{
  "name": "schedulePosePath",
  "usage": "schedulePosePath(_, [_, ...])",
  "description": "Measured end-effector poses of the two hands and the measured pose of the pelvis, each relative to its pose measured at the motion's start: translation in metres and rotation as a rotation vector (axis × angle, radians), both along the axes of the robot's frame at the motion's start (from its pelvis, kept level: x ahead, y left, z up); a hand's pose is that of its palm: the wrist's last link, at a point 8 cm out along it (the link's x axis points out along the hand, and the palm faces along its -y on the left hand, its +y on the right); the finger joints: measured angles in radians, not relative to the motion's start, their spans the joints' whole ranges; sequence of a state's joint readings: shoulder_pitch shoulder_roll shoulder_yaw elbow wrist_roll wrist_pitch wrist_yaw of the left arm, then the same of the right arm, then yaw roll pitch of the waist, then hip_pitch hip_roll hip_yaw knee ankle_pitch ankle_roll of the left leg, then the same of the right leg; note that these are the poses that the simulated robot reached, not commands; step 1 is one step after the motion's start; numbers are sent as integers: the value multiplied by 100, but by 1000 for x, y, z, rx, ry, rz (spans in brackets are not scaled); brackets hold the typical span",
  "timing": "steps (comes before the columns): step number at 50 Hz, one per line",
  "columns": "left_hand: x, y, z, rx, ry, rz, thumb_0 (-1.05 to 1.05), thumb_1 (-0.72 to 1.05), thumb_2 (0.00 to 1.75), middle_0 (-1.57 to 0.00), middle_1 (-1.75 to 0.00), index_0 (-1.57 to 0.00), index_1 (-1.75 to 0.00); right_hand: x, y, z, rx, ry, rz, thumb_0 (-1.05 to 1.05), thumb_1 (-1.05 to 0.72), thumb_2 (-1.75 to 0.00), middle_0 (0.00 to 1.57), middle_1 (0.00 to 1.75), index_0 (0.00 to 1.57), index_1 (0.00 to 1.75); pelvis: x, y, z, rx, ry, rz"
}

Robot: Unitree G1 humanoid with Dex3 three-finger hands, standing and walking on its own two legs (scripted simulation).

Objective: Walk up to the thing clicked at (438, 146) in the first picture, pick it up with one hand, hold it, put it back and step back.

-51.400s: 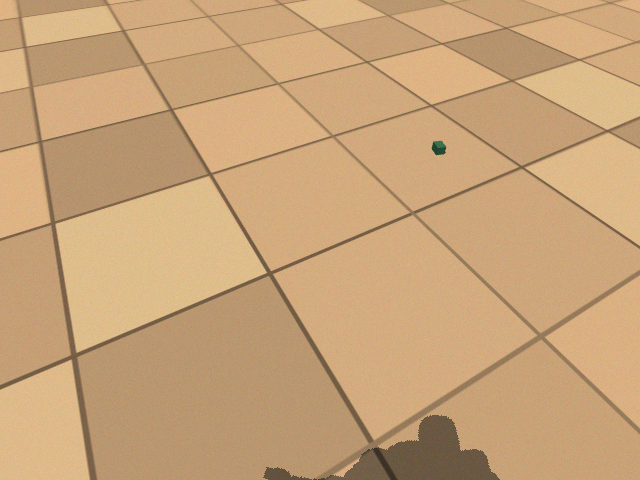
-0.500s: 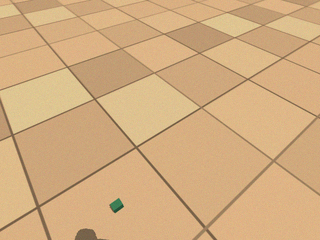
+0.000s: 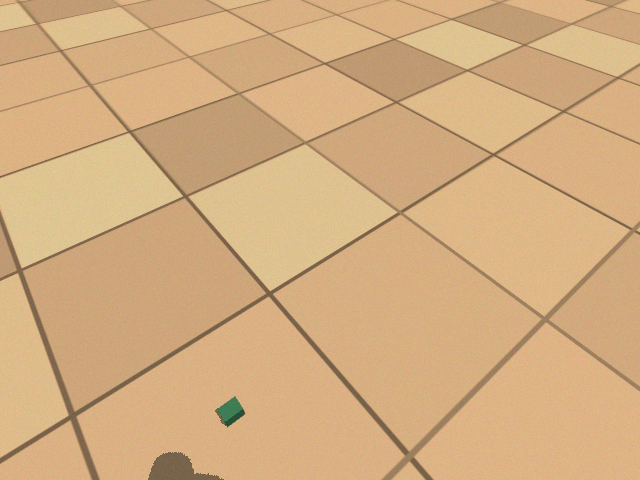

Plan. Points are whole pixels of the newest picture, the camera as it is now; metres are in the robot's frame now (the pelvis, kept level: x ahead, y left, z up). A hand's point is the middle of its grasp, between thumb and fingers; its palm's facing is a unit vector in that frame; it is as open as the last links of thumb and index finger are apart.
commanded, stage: stand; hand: left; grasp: from above
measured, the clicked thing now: (231, 411) +0.47 +0.29 -0.76
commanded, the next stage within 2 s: step back in 0.52 s
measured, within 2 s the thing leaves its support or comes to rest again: neither
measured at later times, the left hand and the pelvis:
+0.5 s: hand out of the picture +0.08 +0.25 -0.16, palm faces -0.01 -0.94 -0.34, open 7.4 cm; pelvis +0.01 +0.00 +0.00, yaw +0 degrees
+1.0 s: hand out of the picture +0.08 +0.31 -0.18, palm faces -0.04 -0.93 -0.37, open 7.4 cm; pelvis -0.06 +0.05 -0.02, yaw -1 degrees
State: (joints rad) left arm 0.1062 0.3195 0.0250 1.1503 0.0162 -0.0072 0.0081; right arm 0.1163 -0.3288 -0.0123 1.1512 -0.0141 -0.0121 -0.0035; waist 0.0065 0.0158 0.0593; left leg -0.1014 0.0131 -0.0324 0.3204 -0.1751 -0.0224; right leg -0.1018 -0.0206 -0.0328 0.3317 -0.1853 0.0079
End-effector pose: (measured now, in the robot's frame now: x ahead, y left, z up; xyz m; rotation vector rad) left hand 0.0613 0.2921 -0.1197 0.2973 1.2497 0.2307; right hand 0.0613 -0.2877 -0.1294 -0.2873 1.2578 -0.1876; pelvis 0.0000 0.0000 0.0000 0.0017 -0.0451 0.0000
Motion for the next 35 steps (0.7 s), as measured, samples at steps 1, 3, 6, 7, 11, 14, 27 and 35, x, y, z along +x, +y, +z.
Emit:
schedulePosePath(1, [1, 0, 0, 0, -1, 0, 0, 91, 90, -21, -30, -20, -30, 0, 0, 0, -1, 0, 0, 1, -91, -90, 21, 30, 21, 30, 0, 0, 0, 0, 0, 0])
schedulePosePath(3, [2, 0, 0, 0, -4, 0, 0, 91, 90, -21, -30, -20, -30, 1, -1, 0, -2, -2, 0, 1, -91, -90, 21, 30, 21, 30, 1, 0, 0, 0, 0, 0])
schedulePosePath(6, [5, -1, 1, 0, -11, -4, 0, 91, 90, -21, -30, -20, -30, 3, -2, 1, -4, -7, 0, 1, -91, -90, 21, 30, 21, 30, 1, -1, 0, 0, -1, -1])
schedulePosePath(7, [5, -1, 1, 0, -13, -6, 0, 91, 90, -21, -30, -20, -30, 4, -2, 1, -4, -9, 0, 1, -91, -90, 21, 30, 21, 30, 1, -1, 0, 0, -1, -1])
schedulePosePath(11, [7, -2, 1, -1, -15, -12, 0, 91, 90, -21, -30, -20, -30, 5, -3, 2, -3, -9, 1, 1, -91, -90, 21, 30, 21, 30, 1, -1, 0, 0, 3, -1])
schedulePosePath(14, [8, -2, 0, -1, -11, -14, 0, 91, 90, -21, -30, -20, -30, 4, -3, 2, -2, -3, 0, 1, -91, -90, 21, 30, 21, 30, 2, -2, 0, -1, 7, -1])
schedulePosePath(27, [11, -1, 1, -1, -3, -12, 0, 91, 90, -21, -30, -20, -30, 6, -5, 1, -3, 7, -4, 1, -91, -90, 21, 30, 21, 30, 6, -2, 0, 0, 14, -3])
schedulePosePath(35, [14, 24, -4, 41, -28, -20, 0, 91, 90, -21, -30, -20, -30, 6, -11, -2, -39, -12, -5, 0, -91, -90, 21, 30, 21, 30, -21, 10, -11, -7, 19, -2])
